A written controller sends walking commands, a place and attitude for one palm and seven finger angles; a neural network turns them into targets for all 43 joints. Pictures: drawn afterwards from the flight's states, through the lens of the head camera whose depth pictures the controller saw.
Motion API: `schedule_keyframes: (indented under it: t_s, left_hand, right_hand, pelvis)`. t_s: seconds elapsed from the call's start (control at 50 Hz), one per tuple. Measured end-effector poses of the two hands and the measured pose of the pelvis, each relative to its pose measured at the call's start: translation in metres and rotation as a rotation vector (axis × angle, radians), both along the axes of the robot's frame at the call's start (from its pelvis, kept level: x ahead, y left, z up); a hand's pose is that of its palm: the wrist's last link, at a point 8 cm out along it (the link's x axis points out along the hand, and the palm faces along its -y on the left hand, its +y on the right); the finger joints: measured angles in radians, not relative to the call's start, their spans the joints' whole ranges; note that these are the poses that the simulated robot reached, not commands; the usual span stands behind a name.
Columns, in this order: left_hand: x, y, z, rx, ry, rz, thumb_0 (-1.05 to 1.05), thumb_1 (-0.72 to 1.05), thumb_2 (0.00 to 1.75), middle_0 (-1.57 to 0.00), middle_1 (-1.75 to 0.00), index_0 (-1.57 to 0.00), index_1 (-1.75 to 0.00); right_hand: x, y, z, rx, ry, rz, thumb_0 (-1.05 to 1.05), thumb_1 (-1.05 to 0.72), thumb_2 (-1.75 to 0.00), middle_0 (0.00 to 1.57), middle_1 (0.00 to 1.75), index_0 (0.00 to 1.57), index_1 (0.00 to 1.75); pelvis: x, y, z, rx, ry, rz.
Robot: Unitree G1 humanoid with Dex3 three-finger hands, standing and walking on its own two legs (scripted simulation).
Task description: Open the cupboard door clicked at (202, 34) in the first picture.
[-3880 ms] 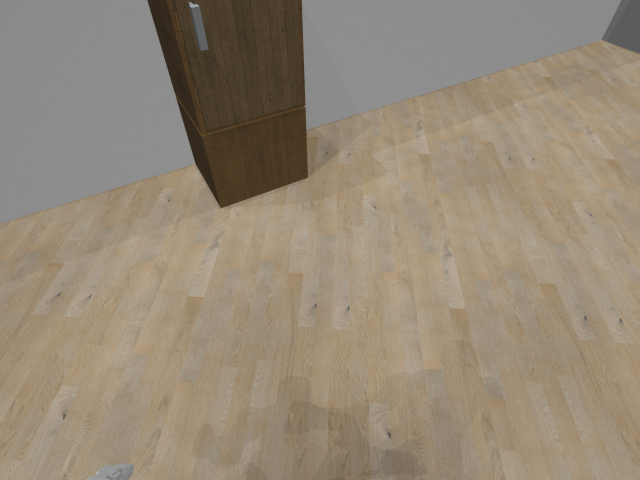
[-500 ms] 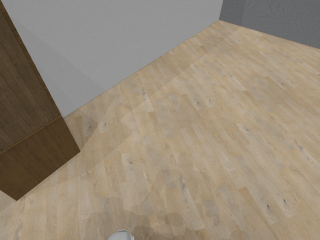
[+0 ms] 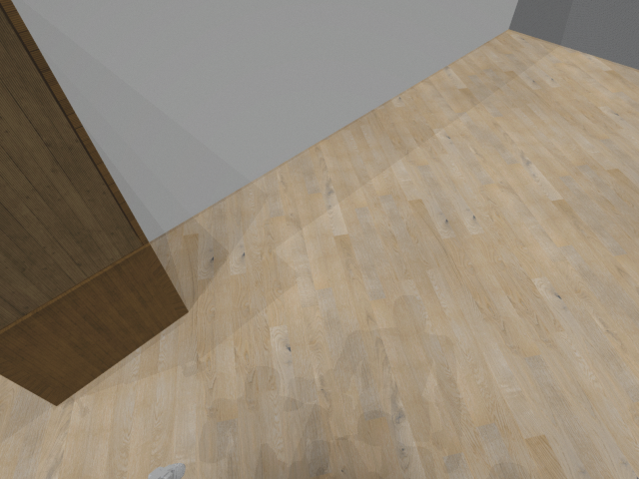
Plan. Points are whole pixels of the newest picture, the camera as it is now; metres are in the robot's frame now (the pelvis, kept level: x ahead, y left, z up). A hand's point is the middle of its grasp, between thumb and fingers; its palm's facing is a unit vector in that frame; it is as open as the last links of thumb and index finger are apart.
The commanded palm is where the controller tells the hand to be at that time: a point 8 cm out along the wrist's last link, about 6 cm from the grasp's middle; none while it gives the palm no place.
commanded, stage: turn to face it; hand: left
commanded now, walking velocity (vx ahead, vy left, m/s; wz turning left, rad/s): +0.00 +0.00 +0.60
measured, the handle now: out of the picture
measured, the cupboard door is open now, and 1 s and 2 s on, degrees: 0 0 0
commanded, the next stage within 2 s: take the last steps up to it in 1.10 s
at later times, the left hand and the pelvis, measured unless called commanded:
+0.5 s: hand out of the picture +0.00 +0.24 -0.18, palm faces +0.37 -0.89 -0.26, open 7.4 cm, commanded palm none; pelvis +0.03 +0.02 +0.00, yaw +19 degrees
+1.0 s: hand out of the picture +0.00 +0.18 -0.14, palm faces +0.58 -0.76 -0.27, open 7.4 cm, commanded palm none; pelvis +0.05 -0.02 +0.01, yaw +37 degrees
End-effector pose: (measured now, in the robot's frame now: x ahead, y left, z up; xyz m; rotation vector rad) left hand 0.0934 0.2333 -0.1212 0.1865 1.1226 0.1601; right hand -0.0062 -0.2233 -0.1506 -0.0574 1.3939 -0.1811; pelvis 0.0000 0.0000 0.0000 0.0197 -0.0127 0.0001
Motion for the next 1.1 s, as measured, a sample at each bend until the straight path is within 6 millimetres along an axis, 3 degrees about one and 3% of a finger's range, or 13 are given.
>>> schedule_keyframes:
  t_s: [0.1, 0.24, 0.32, 0.44, 0.52, 0.62, 0.74, 0.8, 0.96, 1.1]
  left_hand:
    - [0.005, -0.010, 0.011, 0.020, -0.035, 0.056, 0.01, 0.91, 0.90, -0.21, -0.30, -0.20, -0.30]
    - [-0.022, -0.007, 0.011, 0.007, 0.009, 0.163, 0.01, 0.91, 0.90, -0.21, -0.30, -0.20, -0.30]
    - [-0.052, 0.008, 0.000, -0.006, 0.061, 0.243, 0.01, 0.91, 0.90, -0.21, -0.30, -0.20, -0.30]
    - [-0.104, 0.041, -0.027, -0.019, 0.168, 0.363, 0.01, 0.91, 0.90, -0.21, -0.30, -0.20, -0.30]
    - [-0.114, 0.054, -0.018, -0.002, 0.187, 0.417, 0.01, 0.91, 0.90, -0.20, -0.30, -0.20, -0.30]
    - [-0.104, 0.057, 0.000, 0.024, 0.119, 0.456, 0.01, 0.91, 0.90, -0.20, -0.30, -0.20, -0.30]
    - [-0.082, 0.042, 0.014, 0.070, 0.024, 0.486, 0.01, 0.91, 0.90, -0.20, -0.30, -0.20, -0.30]
    - [-0.081, 0.026, 0.018, 0.097, -0.013, 0.500, 0.01, 0.91, 0.90, -0.20, -0.30, -0.20, -0.30]
    - [-0.114, -0.012, 0.021, 0.050, 0.035, 0.601, 0.01, 0.91, 0.90, -0.21, -0.30, -0.20, -0.30]
    - [-0.174, -0.030, -0.001, -0.028, 0.125, 0.710, 0.01, 0.91, 0.90, -0.21, -0.30, -0.20, -0.30]
  right_hand:
    - [0.042, -0.025, -0.001, -0.009, -0.022, 0.067, 0.01, -0.92, -0.89, 0.20, 0.30, 0.20, 0.30]
    - [0.119, -0.038, 0.021, -0.057, -0.106, 0.209, 0.01, -0.91, -0.89, 0.20, 0.30, 0.20, 0.30]
    - [0.165, -0.025, 0.030, -0.087, -0.159, 0.312, 0.01, -0.91, -0.89, 0.20, 0.30, 0.20, 0.30]
    - [0.223, 0.013, 0.036, -0.124, -0.276, 0.450, 0.00, -0.91, -0.89, 0.20, 0.30, 0.20, 0.30]
    - [0.232, 0.028, 0.044, -0.123, -0.282, 0.501, 0.00, -0.91, -0.89, 0.20, 0.30, 0.20, 0.30]
    - [0.235, 0.036, 0.039, -0.089, -0.240, 0.550, 0.00, -0.91, -0.89, 0.20, 0.30, 0.20, 0.30]
    - [0.244, 0.030, 0.019, -0.028, -0.202, 0.583, 0.00, -0.91, -0.89, 0.20, 0.30, 0.20, 0.30]
    - [0.254, 0.025, 0.007, -0.006, -0.195, 0.601, 0.01, -0.91, -0.89, 0.20, 0.30, 0.20, 0.30]
    - [0.271, 0.030, 0.018, -0.001, -0.167, 0.688, 0.01, -0.91, -0.89, 0.20, 0.30, 0.20, 0.30]
    - [0.280, 0.067, 0.027, -0.031, -0.181, 0.799, 0.01, -0.91, -0.89, 0.20, 0.30, 0.20, 0.30]
  pelvis:
    - [0.010, -0.012, 0.002, -0.004, -0.009, 0.082]
    - [0.022, -0.014, 0.011, 0.009, 0.003, 0.184]
    - [0.025, -0.007, 0.008, 0.000, 0.010, 0.240]
    - [0.028, 0.013, -0.008, -0.019, 0.017, 0.305]
    - [0.031, 0.016, 0.000, -0.035, 0.018, 0.352]
    - [0.036, 0.012, 0.007, -0.037, 0.019, 0.412]
    - [0.046, -0.007, 0.003, -0.020, 0.016, 0.490]
    - [0.049, -0.017, -0.002, -0.011, 0.006, 0.534]
    - [0.052, -0.023, 0.010, 0.015, 0.000, 0.631]
    - [0.041, -0.012, 0.008, -0.001, 0.005, 0.691]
